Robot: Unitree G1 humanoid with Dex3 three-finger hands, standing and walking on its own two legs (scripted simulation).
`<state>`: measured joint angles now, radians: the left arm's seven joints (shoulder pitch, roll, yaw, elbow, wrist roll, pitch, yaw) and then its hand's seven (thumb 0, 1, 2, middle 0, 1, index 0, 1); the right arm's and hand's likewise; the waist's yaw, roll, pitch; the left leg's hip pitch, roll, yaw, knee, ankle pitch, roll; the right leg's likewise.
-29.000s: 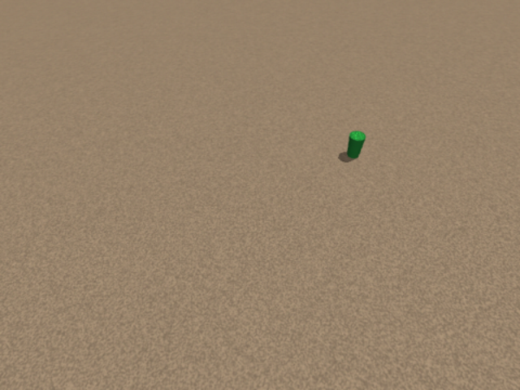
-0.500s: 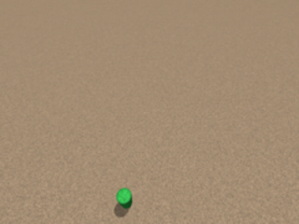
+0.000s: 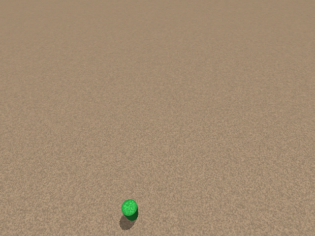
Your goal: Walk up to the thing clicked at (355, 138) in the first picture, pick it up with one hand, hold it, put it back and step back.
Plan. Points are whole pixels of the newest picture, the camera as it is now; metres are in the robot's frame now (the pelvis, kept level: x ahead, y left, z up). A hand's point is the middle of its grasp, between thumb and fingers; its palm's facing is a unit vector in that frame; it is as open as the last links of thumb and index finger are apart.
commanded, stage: stand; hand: left
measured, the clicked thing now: (131, 211) +0.40 +0.22 -0.71
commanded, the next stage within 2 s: step back in 1.14 s
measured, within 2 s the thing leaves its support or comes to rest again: neither
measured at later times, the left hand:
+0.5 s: hand out of the picture +0.09 +0.25 -0.16, palm faces -0.02 -0.94 -0.34, open 7.4 cm
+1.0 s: hand out of the picture +0.09 +0.25 -0.16, palm faces -0.03 -0.94 -0.34, open 7.4 cm
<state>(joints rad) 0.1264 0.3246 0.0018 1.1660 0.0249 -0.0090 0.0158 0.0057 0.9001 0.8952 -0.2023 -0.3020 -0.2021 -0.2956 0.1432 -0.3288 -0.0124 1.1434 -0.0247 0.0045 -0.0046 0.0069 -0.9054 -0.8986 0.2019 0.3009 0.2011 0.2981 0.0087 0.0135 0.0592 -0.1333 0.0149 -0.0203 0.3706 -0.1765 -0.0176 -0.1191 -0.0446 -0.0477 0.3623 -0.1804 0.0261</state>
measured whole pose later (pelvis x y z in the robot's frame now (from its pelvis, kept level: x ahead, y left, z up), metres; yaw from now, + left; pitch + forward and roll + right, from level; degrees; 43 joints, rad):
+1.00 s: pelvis +0.02 +0.00 +0.00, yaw -1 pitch -2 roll +0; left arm 0.11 0.33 0.01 1.16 0.02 -0.01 0.01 0.01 0.90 0.90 -0.20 -0.30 -0.20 -0.30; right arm 0.11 -0.34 0.00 1.15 -0.02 -0.01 0.00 0.01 -0.90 -0.90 0.20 0.30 0.20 0.30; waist 0.00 0.01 0.05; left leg -0.10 0.02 -0.01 0.31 -0.18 -0.02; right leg -0.10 -0.04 -0.04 0.32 -0.19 0.02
